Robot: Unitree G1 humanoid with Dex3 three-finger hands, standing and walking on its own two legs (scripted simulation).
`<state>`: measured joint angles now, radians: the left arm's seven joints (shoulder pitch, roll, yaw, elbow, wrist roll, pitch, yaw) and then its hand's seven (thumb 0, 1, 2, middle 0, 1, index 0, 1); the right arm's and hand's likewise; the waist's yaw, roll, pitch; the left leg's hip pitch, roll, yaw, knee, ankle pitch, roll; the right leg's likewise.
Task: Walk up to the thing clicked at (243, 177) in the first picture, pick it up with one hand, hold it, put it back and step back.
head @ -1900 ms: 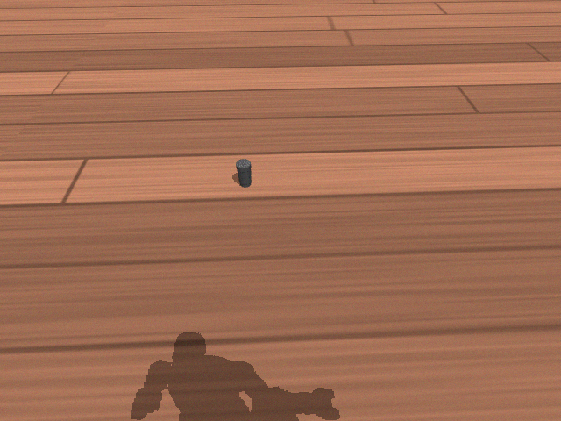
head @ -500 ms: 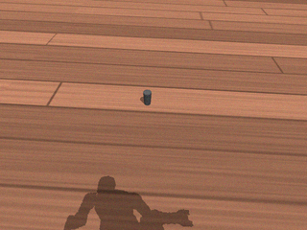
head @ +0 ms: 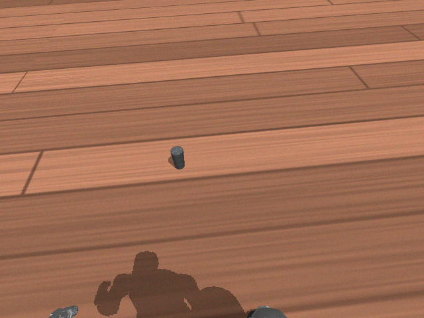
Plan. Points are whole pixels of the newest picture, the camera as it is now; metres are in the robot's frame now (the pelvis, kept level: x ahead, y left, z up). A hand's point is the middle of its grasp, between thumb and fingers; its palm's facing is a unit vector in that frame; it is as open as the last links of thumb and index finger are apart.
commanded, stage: walk up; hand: left
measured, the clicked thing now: (178, 158) +1.10 +0.20 -0.69
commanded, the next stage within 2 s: none
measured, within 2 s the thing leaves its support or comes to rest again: neither
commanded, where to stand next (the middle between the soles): +0.76 -0.01 m, yaw +1 degrees
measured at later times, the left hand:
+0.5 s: hand (90, 281) +0.25 +0.30 -0.15, palm faces -0.02 -0.94 -0.34, open 7.4 cm
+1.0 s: hand (131, 171) +0.53 +0.23 -0.10, palm faces -0.02 -0.92 -0.40, open 7.4 cm
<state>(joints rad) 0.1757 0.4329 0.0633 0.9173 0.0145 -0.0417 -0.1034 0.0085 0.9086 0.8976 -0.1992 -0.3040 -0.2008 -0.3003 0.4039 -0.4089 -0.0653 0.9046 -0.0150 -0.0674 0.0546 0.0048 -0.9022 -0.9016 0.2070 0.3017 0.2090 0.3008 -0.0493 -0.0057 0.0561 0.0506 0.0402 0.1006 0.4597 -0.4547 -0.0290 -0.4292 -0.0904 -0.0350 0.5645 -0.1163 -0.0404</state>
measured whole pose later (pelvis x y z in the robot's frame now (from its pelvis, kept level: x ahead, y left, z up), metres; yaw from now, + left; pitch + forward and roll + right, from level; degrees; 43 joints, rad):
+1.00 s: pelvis +0.43 -0.04 +0.01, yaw +0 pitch -3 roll +1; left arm 0.22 0.38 0.04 0.83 0.00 -0.09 -0.05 0.00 0.91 0.90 -0.20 -0.30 -0.20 -0.30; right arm 0.33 -0.43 -0.04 0.87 0.00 -0.04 0.04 0.01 -0.91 -0.90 0.20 0.30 0.21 0.30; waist -0.01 0.05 0.10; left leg -0.36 0.05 0.01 1.11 -0.41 0.03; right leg -0.32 -0.04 -0.08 0.60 -0.22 -0.04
